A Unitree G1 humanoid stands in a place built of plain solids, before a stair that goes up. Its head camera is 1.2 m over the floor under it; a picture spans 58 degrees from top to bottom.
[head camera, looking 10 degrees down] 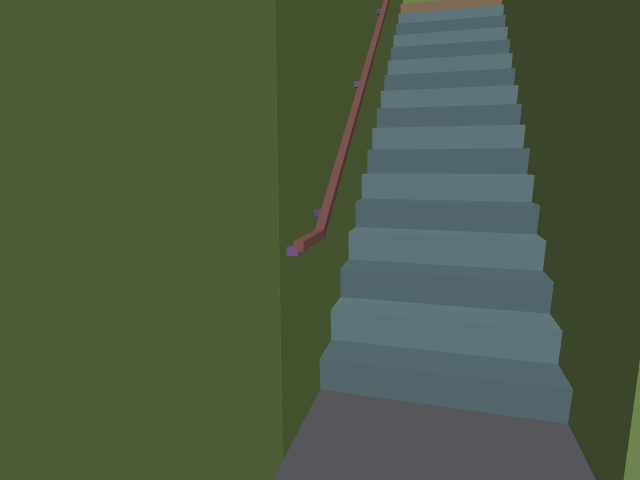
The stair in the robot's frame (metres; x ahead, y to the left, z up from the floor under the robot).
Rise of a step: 0.19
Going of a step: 0.24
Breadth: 1.20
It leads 15 degrees to the right of straight ahead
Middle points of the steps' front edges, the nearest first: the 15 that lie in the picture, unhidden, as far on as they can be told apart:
1.99 -0.58 0.18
2.22 -0.64 0.37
2.46 -0.70 0.56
2.69 -0.77 0.75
2.93 -0.83 0.94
3.17 -0.90 1.12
3.40 -0.96 1.31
3.64 -1.03 1.50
3.87 -1.09 1.69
4.11 -1.15 1.88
4.35 -1.22 2.06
4.59 -1.28 2.25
4.82 -1.35 2.44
5.06 -1.41 2.63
5.30 -1.47 2.82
